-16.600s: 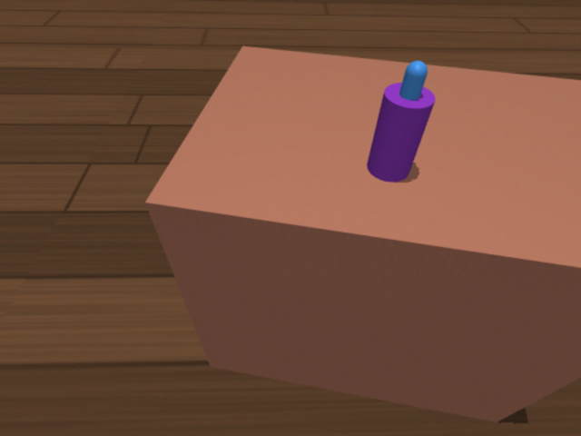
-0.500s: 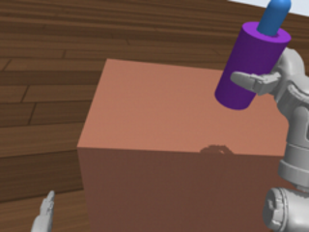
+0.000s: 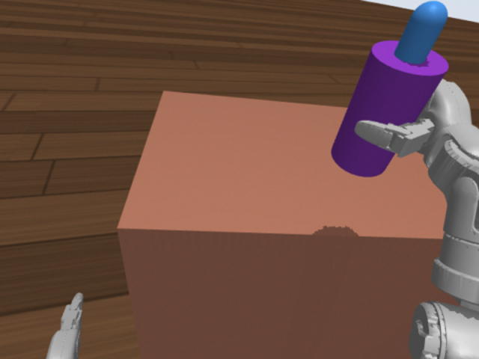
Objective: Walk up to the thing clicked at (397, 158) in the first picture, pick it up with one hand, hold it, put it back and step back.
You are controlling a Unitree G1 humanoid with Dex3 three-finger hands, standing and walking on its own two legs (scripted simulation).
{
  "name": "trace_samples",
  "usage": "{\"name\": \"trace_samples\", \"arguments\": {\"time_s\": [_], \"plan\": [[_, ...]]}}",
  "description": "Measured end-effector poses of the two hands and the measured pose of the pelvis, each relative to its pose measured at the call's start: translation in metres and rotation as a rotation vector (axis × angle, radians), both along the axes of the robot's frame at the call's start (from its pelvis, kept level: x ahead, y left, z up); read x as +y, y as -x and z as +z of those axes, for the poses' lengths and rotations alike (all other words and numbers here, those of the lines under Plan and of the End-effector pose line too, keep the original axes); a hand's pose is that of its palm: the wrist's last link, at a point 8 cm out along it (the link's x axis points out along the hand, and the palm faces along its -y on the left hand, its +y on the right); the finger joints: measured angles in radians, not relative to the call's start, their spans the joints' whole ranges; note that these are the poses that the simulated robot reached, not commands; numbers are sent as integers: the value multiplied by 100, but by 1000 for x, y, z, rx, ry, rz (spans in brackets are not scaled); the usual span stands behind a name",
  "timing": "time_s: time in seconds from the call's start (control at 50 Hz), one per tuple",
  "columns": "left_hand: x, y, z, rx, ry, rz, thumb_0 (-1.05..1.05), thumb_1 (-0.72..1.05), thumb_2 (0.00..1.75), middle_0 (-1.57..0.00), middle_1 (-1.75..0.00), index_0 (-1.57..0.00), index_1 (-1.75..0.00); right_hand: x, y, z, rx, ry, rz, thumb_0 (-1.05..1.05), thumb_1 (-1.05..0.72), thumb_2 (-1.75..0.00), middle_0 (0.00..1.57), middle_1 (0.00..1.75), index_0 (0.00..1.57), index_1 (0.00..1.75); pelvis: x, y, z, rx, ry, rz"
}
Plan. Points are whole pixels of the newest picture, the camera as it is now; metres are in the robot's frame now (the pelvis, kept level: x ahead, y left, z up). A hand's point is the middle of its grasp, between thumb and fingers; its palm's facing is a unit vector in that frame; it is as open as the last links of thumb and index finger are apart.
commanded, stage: hold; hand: right
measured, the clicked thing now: (389, 96) +0.33 -0.15 +0.35
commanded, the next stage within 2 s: crouch in 1.30 s
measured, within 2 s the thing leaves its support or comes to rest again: neither
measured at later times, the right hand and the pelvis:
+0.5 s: hand (378, 102) +0.34 -0.15 +0.34, palm faces +0.09 +0.99 -0.05, open 11.2 cm; pelvis +0.00 +0.00 +0.00, yaw +0 degrees
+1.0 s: hand (378, 114) +0.34 -0.16 +0.32, palm faces +0.11 +0.99 -0.06, open 11.2 cm; pelvis +0.01 +0.00 +0.00, yaw +0 degrees
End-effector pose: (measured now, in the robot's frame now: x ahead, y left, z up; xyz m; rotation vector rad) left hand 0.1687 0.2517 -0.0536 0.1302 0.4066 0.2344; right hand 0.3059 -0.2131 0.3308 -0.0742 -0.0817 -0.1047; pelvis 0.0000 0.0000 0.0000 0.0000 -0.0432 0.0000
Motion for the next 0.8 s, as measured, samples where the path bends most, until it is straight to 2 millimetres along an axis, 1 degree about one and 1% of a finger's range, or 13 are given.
{"name": "trace_samples", "arguments": {"time_s": [0.12,0.34,0.5,0.8], "plan": [[1,1,1,-11,-8,6,-1,-54,4,-5,-5,-6,-5,0,-3,4,11,-10,1,-1,58,-113,61,102,68,105,-1,2,0,-1,-1,-2],[3,12,-4,14,-6,22,-1,-54,4,-5,-5,-5,-5,3,-10,10,2,-12,5,-1,58,-113,60,102,67,105,-2,3,0,5,1,8],[3,5,0,-4,1,20,-1,-54,4,-5,-5,-5,-5,9,-10,8,12,-19,15,-1,58,-113,60,102,67,105,-2,1,0,3,2,7],[7,2,-2,25,-6,25,-1,-54,5,-5,-5,-5,-5,4,-13,-2,17,-12,-10,-1,58,-113,60,102,67,105,0,-5,1,7,3,5]]}}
